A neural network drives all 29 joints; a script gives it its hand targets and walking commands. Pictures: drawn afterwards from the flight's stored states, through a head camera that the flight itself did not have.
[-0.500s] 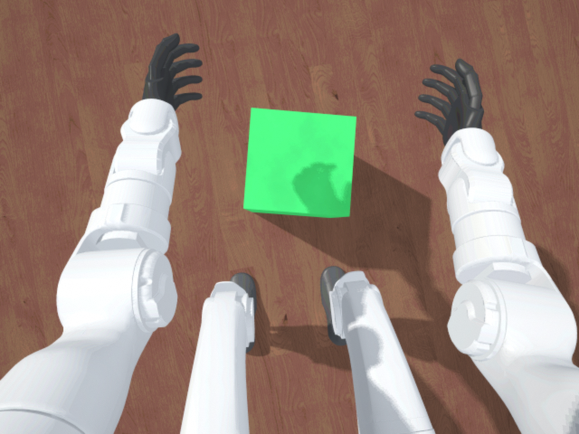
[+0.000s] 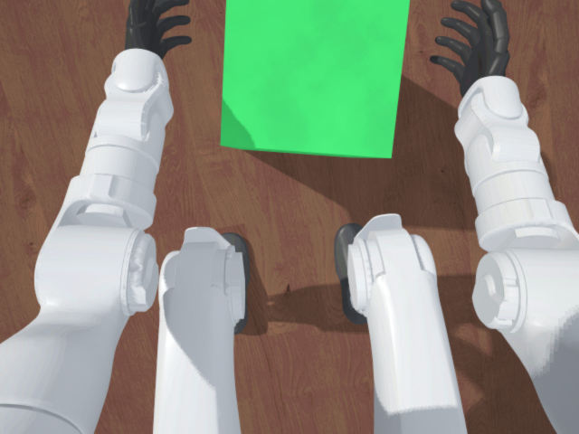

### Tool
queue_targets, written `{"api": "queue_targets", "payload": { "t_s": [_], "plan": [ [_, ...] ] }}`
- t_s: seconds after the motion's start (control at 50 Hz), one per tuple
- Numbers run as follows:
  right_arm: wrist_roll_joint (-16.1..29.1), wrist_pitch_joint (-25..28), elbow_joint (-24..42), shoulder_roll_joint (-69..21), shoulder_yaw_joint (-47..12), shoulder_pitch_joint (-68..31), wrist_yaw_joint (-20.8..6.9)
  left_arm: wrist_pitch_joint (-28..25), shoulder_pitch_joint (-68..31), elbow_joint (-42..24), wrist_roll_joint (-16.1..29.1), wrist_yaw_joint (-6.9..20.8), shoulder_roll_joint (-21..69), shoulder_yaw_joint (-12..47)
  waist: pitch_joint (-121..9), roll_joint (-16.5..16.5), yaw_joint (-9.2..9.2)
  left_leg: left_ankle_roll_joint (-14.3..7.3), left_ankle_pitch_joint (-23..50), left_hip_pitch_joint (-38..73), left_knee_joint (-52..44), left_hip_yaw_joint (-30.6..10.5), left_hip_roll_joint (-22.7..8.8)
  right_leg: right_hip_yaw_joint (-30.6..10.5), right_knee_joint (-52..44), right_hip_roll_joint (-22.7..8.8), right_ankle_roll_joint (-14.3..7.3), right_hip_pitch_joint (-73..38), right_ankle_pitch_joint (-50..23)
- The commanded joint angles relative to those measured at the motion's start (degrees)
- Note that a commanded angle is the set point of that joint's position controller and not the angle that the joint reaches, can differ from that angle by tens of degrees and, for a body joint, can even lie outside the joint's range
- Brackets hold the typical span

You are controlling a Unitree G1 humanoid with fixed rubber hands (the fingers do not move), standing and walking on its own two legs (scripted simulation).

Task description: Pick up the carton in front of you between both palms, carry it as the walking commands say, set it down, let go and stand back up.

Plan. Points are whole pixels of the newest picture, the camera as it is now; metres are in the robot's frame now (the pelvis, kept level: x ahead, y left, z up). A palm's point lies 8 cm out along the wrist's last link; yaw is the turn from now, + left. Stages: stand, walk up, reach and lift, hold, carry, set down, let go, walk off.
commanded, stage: reach and lift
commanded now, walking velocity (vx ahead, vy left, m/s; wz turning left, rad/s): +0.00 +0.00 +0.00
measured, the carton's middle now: (305, 86) +0.50 -0.03 -0.30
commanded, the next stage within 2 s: none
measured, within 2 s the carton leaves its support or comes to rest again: leaves its support in 1.02 s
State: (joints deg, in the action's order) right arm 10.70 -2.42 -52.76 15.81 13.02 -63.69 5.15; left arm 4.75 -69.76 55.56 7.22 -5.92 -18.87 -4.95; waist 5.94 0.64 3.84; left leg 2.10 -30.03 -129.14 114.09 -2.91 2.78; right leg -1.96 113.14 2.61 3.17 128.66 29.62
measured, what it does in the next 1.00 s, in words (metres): lowers itself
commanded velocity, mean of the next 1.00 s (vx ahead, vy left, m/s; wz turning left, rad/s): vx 0.00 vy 0.00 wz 0.00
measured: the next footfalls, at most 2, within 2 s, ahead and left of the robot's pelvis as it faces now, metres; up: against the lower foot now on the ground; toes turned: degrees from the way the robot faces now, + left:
none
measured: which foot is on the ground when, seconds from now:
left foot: down 0.00-1.00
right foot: down 0.00-1.00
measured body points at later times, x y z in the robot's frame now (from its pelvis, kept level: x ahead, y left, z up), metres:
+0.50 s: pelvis +0.00 +0.00 -0.05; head +0.36 +0.00 +0.21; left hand +0.54 +0.14 -0.24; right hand +0.50 -0.21 -0.24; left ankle +0.11 +0.12 -0.39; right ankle +0.12 -0.13 -0.39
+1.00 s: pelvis -0.01 +0.00 -0.05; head +0.35 +0.00 +0.22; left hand +0.54 +0.12 -0.23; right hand +0.51 -0.19 -0.23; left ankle +0.11 +0.12 -0.39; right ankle +0.12 -0.13 -0.39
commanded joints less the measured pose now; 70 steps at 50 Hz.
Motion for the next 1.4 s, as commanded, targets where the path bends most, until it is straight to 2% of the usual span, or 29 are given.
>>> {"api": "queue_targets", "payload": {
  "t_s": [0.0, 0.12, 0.16, 0.2, 0.32, 0.4, 0.52, 0.66, 0.72, 0.74, 0.78, 0.82, 0.86, 0.9, 0.96, 1.08, 1.14, 1.18, 1.22, 1.3, 1.38],
  "plan": [
    [0.31, 1.24, 1.27, 7.27, -0.14, -15.12, 0.73, -1.58, -16.96, -0.79, 0.96, -0.01, -6.23, -0.14, -57.25, 2.14, 1.46, -0.20, 5.17, 32.74, -6.75, 3.88, -1.05, 5.31, -7.72, -1.95, 0.61, -28.97, -8.83],
    [1.94, 3.19, -4.44, 8.71, -2.56, -21.15, 1.70, -3.86, -22.69, 4.51, 3.99, -0.05, -9.05, 2.54, -55.53, 1.92, 1.49, -0.18, 6.57, 30.04, -1.75, 3.35, -1.88, 4.05, -2.95, -2.55, 0.26, -29.79, -10.52],
    [2.88, 3.89, -4.23, 9.41, -3.56, -22.33, 2.18, -4.58, -24.02, 4.16, 5.22, -0.20, -9.91, 3.70, -58.28, 2.22, 1.56, -0.07, 8.69, 31.28, -0.11, 3.52, -1.99, 4.09, -1.44, -2.53, 0.15, -31.71, -12.89],
    [3.95, 4.39, -2.88, 9.75, -3.67, -23.02, 2.62, -5.13, -25.04, 3.26, 5.94, -0.30, -10.34, 5.22, -59.64, 3.50, 2.48, -0.07, 9.78, 33.01, 0.98, 3.62, -2.03, 4.34, -0.63, -2.36, -0.06, -31.05, -14.41],
    [6.42, 4.87, -3.42, 6.63, -6.06, -18.85, 2.61, -5.63, -22.87, 0.56, 6.02, -0.26, -8.40, 6.37, -61.48, 4.81, 1.32, -0.18, 15.12, 34.43, 2.75, 4.61, -1.33, 4.34, 0.98, -1.04, -0.07, -33.57, -20.11],
    [5.02, 4.82, -4.27, 6.53, -5.53, -17.14, 2.70, -5.30, -19.51, 4.36, 5.41, -0.45, -6.91, 5.58, -56.67, 3.55, 1.14, -0.24, 13.36, 31.14, 2.03, 4.04, -1.16, 4.41, 0.90, -1.15, 0.23, -30.91, -18.19],
    [3.90, 5.18, -3.76, 6.24, -5.29, -18.18, 2.89, -5.80, -20.16, 5.42, 5.32, -0.73, -6.44, 5.22, -54.13, 2.05, 1.44, -0.48, 12.17, 29.25, 1.31, 3.39, -0.88, 4.42, 0.65, -1.18, 0.29, -29.36, -16.75],
    [5.94, 5.57, -3.44, -0.47, -9.50, -22.42, 2.59, -6.47, -24.68, 4.91, 6.98, -0.99, -0.11, 9.27, -54.53, 2.97, 1.32, -0.94, 11.06, 31.16, -0.11, 3.18, -0.09, 4.65, -0.37, -0.52, -0.25, -28.47, -14.30],
    [5.43, 5.76, -5.68, -2.92, -9.12, -23.06, 2.72, -6.93, -25.44, 6.11, 4.66, -1.81, 1.42, 7.98, -53.15, 3.16, 0.64, -1.07, 10.45, 31.23, -0.52, 3.06, 0.40, 4.50, -0.82, 0.08, 0.05, -27.87, -13.29],
    [5.11, 5.83, -6.18, -4.90, -9.76, -23.62, 2.60, -7.11, -26.23, 5.70, 4.67, -1.67, 4.21, 9.18, -52.92, 3.54, 1.00, -1.10, 10.29, 30.86, -0.60, 3.09, 0.79, 4.47, -0.96, 0.39, -0.01, -28.15, -13.16],
    [5.11, 5.97, -5.99, -15.42, -13.16, -29.32, 0.68, -7.23, -30.57, 5.59, 4.90, 0.20, 15.57, 12.30, -52.61, 3.79, 1.14, -1.62, 10.65, 30.57, -0.83, 2.72, 1.47, 4.60, -0.80, 1.33, -0.26, -27.08, -13.27],
    [3.81, 5.29, -5.37, -28.98, -15.57, -36.70, -2.44, -6.63, -36.87, 5.85, 4.26, 3.15, 29.58, 15.15, -52.39, 3.78, 0.87, -1.71, 10.93, 29.16, -0.38, 3.02, 2.43, 4.84, 0.00, 2.13, -0.57, -25.95, -13.28],
    [1.42, 3.67, -3.30, -38.89, -16.12, -42.34, -5.58, -5.38, -39.45, 5.84, 2.30, 6.10, 40.38, 14.91, -51.67, 3.91, 0.92, -1.61, 10.08, 27.53, 0.50, 3.81, 3.63, 5.21, 0.75, 2.98, -0.74, -25.57, -12.70],
    [0.05, 2.22, -1.37, -44.55, -15.78, -45.08, -7.69, -4.42, -40.44, 4.59, 0.54, 7.89, 46.69, 13.45, -52.13, 4.17, 0.73, -1.63, 9.46, 26.96, 0.98, 4.90, 4.53, 5.72, 1.16, 3.80, -0.90, -25.54, -11.98],
    [0.14, 0.71, 2.91, -50.78, -17.26, -47.35, -9.51, -3.27, -41.45, 0.86, 0.98, 9.62, 53.90, 13.38, -57.25, 3.55, 1.12, -1.86, 13.42, 29.32, 2.06, 5.81, 5.46, 6.49, 2.13, 4.61, -0.93, -28.16, -15.80],
    [2.08, -2.80, 15.16, -60.79, -22.28, -45.12, -9.98, -0.55, -41.06, -11.83, 4.79, 9.71, 65.66, 19.55, -79.81, 3.86, 2.26, -1.04, 22.12, 40.87, 2.78, 7.25, 6.58, 8.30, 2.97, 5.56, -0.83, -40.35, -25.68],
    [1.05, -5.64, 21.97, -63.96, -24.32, -43.71, -10.43, 2.25, -38.37, -18.14, 3.76, 9.73, 69.94, 21.02, -86.87, 3.74, 2.30, -0.84, 21.00, 44.33, 0.83, 7.83, 7.40, 9.07, 0.92, 6.16, -0.65, -43.11, -24.09],
    [-0.28, -7.71, 24.23, -65.71, -25.15, -42.09, -10.96, 4.36, -35.80, -20.17, 2.05, 9.89, 72.17, 20.89, -86.58, 3.46, 2.03, -0.82, 17.98, 44.22, -1.36, 8.15, 8.01, 9.18, -1.21, 6.49, -0.63, -42.52, -20.78],
    [-2.09, -9.86, 23.27, -67.58, -24.84, -39.48, -11.69, 6.40, -32.94, -19.14, 0.16, 10.32, 73.94, 19.60, -81.31, 3.15, 1.60, -0.95, 13.07, 41.70, -4.16, 8.29, 8.35, 8.98, -3.94, 6.68, -0.70, -39.93, -15.76],
    [-7.48, -13.11, 15.10, -70.13, -19.15, -34.82, -13.57, 9.38, -28.45, -11.43, -6.02, 11.99, 75.04, 12.02, -65.58, 2.95, 0.58, -1.40, 2.86, 33.79, -10.04, 7.84, 7.92, 8.20, -9.56, 6.58, -1.00, -33.18, -5.60],
    [-11.83, -14.19, 11.14, -70.88, -14.36, -33.41, -14.54, 10.33, -27.25, -7.44, -10.29, 12.97, 75.75, 6.60, -62.59, 2.34, 0.71, -1.82, 1.25, 33.22, -14.57, 7.36, 8.02, 7.72, -14.08, 6.82, -1.38, -33.46, -3.47]
  ]
}}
